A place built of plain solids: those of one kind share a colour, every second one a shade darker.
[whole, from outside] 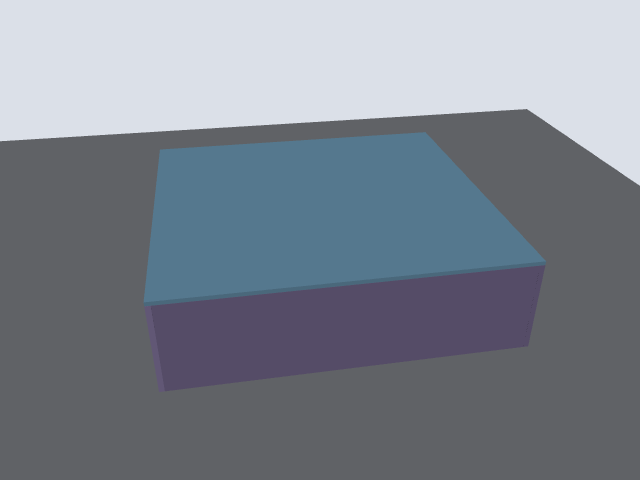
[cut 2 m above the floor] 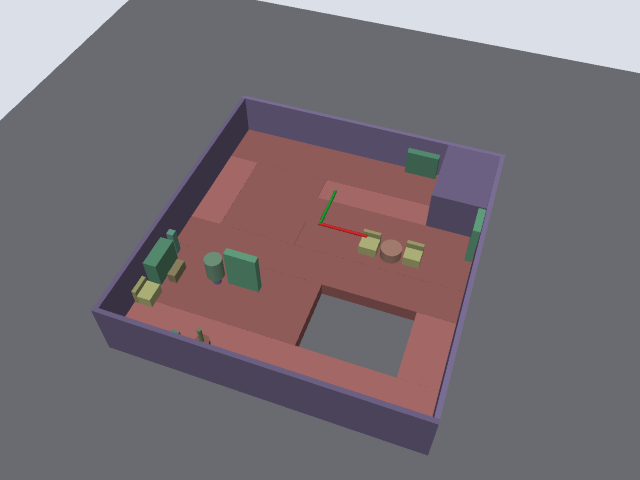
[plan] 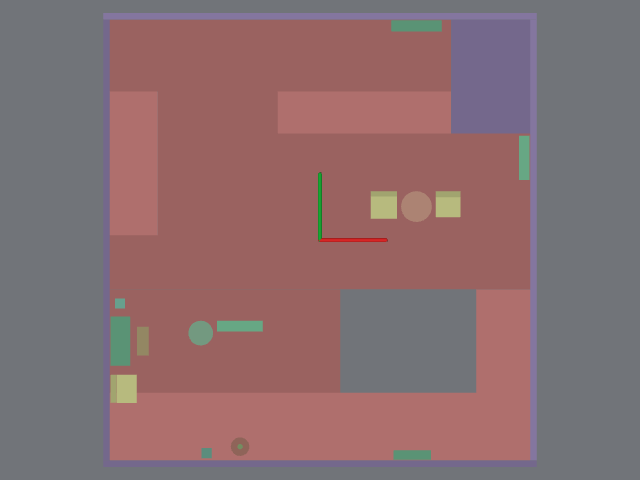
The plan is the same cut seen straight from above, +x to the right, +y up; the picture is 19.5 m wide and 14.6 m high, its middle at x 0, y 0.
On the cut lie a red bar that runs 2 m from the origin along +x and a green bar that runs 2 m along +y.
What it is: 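A home; one open living floor with 2 sunken areas, their rims bare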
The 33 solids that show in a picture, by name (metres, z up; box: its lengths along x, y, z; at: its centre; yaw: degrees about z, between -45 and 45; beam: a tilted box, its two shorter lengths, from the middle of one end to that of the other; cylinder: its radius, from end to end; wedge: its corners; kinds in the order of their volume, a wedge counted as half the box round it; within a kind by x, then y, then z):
{
 "floor_1": {"box": [1.46, 4.37, 0.72], "at": [-5.66, 2.33, 0.31]},
 "floor_2": {"box": [3.65, 4.37, 0.72], "at": [-3.11, 2.33, 0.31]},
 "floor_3": {"box": [7.02, 3.14, 0.72], "at": [-2.89, -3.08, 0.31]},
 "floor_4": {"box": [10.38, 2.19, 0.72], "at": [-1.2, 5.61, 0.31]},
 "floor_5": {"box": [12.79, 2.05, 0.72], "at": [0.0, -5.67, 0.31]},
 "floor_6": {"box": [12.79, 1.65, 0.72], "at": [0.0, -0.68, 0.31]},
 "floor_7": {"box": [5.27, 1.28, 0.72], "at": [1.35, 3.88, 0.31]},
 "floor_8": {"box": [7.68, 3.09, 0.72], "at": [2.55, 1.69, 0.31]},
 "floor_9": {"box": [1.64, 3.14, 0.72], "at": [5.57, -3.08, 0.31]},
 "wall_1": {"box": [0.2, 13.41, 3.72], "at": [-6.49, 0.0, 1.81]},
 "wall_2": {"box": [13.19, 0.2, 3.72], "at": [0.0, -6.8, 1.81]},
 "wall_3": {"box": [13.19, 0.2, 3.72], "at": [0.0, 6.8, 1.81]},
 "wall_4": {"box": [2.41, 3.47, 3.72], "at": [5.19, 4.97, 1.81]},
 "wall_5": {"box": [0.2, 13.41, 3.72], "at": [6.49, 0.0, 1.81]},
 "roof_1": {"box": [13.19, 13.81, 0.16], "at": [0.0, 0.0, 3.75]},
 "case_1": {"box": [0.61, 1.5, 1.26], "at": [-6.07, -3.08, 1.29]},
 "case_2": {"box": [1.39, 0.33, 2.23], "at": [-2.44, -2.62, 1.78]},
 "case_3": {"box": [1.14, 0.29, 0.79], "at": [2.81, -6.54, 1.06]},
 "case_4": {"box": [1.54, 0.35, 1.3], "at": [2.94, 6.51, 1.31]},
 "case_5": {"box": [0.32, 1.35, 2.05], "at": [6.21, 2.5, 1.69]},
 "chair_1": {"box": [0.19, 0.86, 0.74], "at": [-6.28, -4.53, 1.03]},
 "chair_2": {"box": [0.61, 0.86, 0.5], "at": [-5.88, -4.53, 0.92]},
 "chair_3": {"box": [0.8, 0.68, 0.48], "at": [1.95, 0.98, 0.91]},
 "chair_4": {"box": [0.8, 0.16, 0.74], "at": [1.95, 1.4, 1.04]},
 "chair_5": {"box": [0.75, 0.61, 0.49], "at": [3.9, 0.99, 0.91]},
 "chair_6": {"box": [0.75, 0.18, 0.76], "at": [3.9, 1.39, 1.05]},
 "bush_1": {"cylinder": 0.38, "from": [-3.63, -2.83, 1.15], "to": [-3.63, -2.83, 2.18]},
 "table_1": {"cylinder": 0.47, "from": [2.93, 1.02, 0.67], "to": [2.93, 1.02, 1.18]},
 "stove_1": {"cylinder": 0.28, "from": [-2.43, -6.29, 0.67], "to": [-2.43, -6.29, 1.88]},
 "totem_1": {"box": [0.31, 0.31, 1.25], "at": [-6.08, -1.93, 1.29]},
 "totem_2": {"box": [0.31, 0.31, 1.45], "at": [-3.45, -6.49, 1.39]},
 "bench_1": {"box": [0.36, 0.88, 0.48], "at": [-5.39, -3.08, 0.91]},
 "flue_1": {"cylinder": 0.08, "from": [-2.43, -6.29, 1.88], "to": [-2.43, -6.29, 3.67]}
}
